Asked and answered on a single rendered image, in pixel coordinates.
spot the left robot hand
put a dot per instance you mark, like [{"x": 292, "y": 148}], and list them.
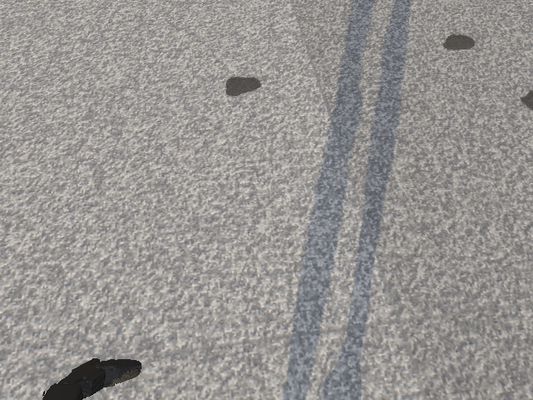
[{"x": 91, "y": 377}]

